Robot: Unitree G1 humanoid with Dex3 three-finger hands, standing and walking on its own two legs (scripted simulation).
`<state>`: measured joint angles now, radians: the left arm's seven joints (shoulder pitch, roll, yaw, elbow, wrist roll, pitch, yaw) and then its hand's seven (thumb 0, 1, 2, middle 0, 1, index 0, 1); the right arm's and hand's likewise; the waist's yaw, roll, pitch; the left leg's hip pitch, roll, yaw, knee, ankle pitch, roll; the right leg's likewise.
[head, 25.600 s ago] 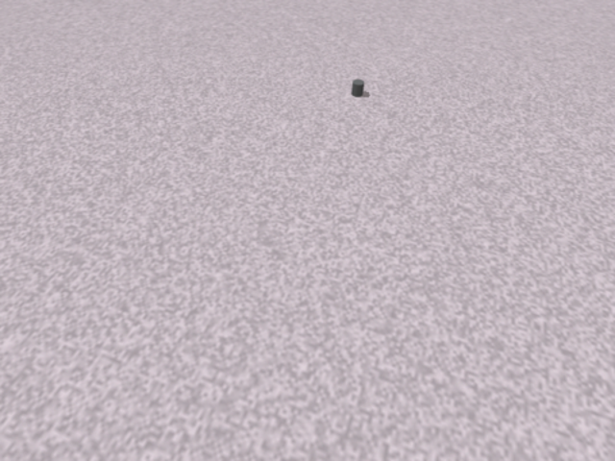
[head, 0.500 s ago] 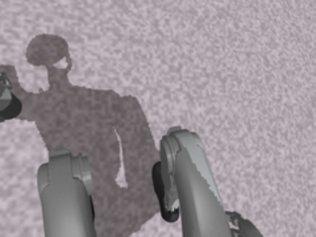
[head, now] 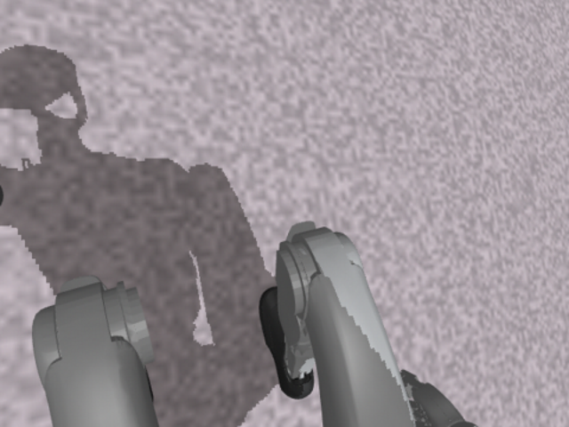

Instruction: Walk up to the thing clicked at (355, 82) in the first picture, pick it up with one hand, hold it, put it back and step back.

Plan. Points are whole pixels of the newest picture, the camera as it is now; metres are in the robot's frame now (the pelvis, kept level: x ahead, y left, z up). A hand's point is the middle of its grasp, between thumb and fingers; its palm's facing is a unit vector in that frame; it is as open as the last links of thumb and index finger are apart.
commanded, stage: rest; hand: left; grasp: from above
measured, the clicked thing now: out of the picture +0.45 +0.32 -0.25
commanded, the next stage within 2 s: open in 0.58 s
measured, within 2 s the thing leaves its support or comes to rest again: rests again in 0.12 s
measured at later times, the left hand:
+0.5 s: hand out of the picture +0.44 +0.33 -0.23, palm faces -0.44 -0.14 -0.89, open 9.8 cm
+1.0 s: hand out of the picture +0.44 +0.32 -0.24, palm faces -0.44 -0.13 -0.89, open 11.1 cm
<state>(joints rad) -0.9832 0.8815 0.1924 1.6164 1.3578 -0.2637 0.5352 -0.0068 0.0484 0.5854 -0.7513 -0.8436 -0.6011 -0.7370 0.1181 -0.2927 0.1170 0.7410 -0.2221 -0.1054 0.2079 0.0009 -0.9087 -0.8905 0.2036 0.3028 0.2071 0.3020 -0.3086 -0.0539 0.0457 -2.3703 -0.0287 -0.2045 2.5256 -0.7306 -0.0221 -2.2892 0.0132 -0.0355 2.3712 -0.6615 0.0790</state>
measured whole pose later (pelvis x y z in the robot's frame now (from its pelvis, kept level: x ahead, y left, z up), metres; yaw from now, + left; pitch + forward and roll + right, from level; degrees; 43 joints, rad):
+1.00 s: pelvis -0.01 +0.01 -0.01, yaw -3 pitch +27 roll -15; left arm -1.03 1.02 0.17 1.78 1.39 -0.28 0.64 0.00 -0.10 0.73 -0.43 -0.90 -0.42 -0.85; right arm 0.10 -0.33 0.25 0.71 -0.30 -0.20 0.26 0.00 -0.91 -0.89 0.20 0.30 0.21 0.30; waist -0.37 -0.11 0.12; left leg -2.35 -0.02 -0.26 2.59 -0.73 -0.02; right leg -2.25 0.04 -0.08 2.38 -0.64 0.08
